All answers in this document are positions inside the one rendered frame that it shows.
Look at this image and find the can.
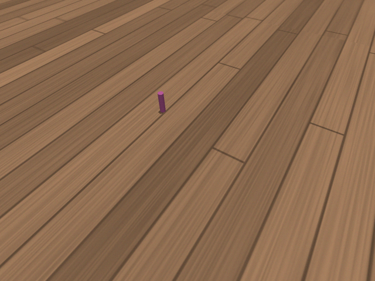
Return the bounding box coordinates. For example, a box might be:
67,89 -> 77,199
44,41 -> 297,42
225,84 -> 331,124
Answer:
158,91 -> 166,112

